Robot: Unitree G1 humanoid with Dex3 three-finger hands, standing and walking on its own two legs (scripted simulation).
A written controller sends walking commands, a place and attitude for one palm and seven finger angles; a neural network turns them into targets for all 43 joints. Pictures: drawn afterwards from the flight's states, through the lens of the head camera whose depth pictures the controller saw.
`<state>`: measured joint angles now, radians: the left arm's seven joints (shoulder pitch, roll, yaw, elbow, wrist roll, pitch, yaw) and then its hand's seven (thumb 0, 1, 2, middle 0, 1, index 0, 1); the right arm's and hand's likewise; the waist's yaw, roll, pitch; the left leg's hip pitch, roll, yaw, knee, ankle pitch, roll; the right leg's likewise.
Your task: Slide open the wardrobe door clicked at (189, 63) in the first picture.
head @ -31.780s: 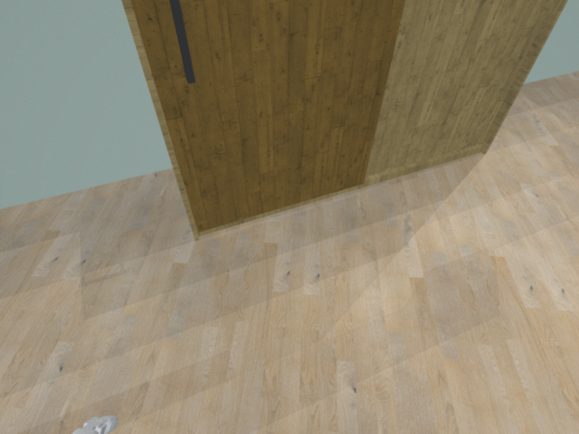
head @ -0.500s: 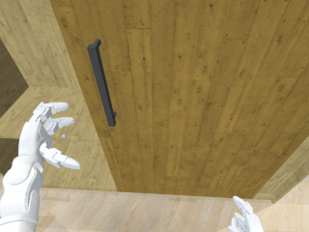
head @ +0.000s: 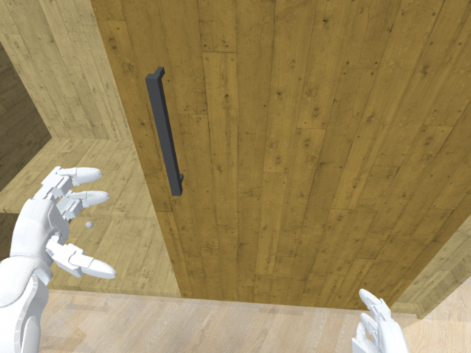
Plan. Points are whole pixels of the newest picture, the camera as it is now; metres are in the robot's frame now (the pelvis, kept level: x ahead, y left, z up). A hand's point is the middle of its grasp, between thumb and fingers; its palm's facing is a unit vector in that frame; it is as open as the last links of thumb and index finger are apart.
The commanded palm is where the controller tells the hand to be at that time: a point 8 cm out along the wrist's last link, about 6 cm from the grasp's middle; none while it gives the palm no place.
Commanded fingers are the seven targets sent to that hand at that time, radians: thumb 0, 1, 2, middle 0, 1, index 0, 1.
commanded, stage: draw the hand back to the body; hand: left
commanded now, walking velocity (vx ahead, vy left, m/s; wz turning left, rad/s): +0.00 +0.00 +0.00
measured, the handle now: (169, 138) +0.48 +0.21 +0.13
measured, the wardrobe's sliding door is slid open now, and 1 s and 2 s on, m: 0.68 0.68 0.68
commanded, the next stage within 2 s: step back with the hand held close in 1.02 s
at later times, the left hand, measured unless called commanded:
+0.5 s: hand (58, 223) +0.22 +0.28 +0.17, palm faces +0.44 -0.83 -0.34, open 10.1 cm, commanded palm +0.17 +0.32 +0.18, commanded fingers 0.00 0.68 0.80 -0.21 -0.43 -0.21 -0.43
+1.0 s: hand (48, 240) +0.19 +0.27 +0.17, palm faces +0.46 -0.81 -0.35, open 7.4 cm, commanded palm +0.15 +0.31 +0.18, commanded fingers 0.00 0.90 0.90 -0.20 -0.30 -0.20 -0.30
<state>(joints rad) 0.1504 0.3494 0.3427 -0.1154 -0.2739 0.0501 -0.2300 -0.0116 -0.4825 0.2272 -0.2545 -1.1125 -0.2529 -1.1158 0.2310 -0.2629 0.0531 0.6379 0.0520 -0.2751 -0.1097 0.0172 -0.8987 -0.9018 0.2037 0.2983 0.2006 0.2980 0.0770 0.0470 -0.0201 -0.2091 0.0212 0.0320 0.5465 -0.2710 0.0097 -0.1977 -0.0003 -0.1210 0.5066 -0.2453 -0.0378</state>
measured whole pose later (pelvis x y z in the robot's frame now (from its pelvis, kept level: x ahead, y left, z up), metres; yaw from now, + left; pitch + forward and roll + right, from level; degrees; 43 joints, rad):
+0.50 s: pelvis +0.02 +0.02 +0.01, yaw -1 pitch -5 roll +0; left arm 0.42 0.33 0.32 -0.37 -0.07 -0.08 0.09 0.00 0.34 0.62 -0.23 -0.63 -0.23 -0.64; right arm 0.20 -0.22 0.03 0.67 0.00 -0.15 -0.06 0.02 -0.90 -0.90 0.21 0.30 0.20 0.30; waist 0.08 0.05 0.01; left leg -0.07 -0.01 0.07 0.40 -0.24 0.04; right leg -0.08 -0.03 -0.08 0.39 -0.21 0.00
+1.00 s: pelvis +0.01 +0.01 +0.01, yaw -1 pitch -7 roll +0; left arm 0.46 0.33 0.33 -0.40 -0.07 -0.09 0.10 0.02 0.88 0.89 -0.21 -0.31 -0.21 -0.31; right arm 0.20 -0.22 0.02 0.67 -0.01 -0.13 -0.07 0.02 -0.90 -0.90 0.21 0.30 0.20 0.30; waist 0.09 0.05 0.02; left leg -0.06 0.00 0.06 0.40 -0.22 0.02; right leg -0.06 -0.01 -0.09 0.37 -0.19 -0.02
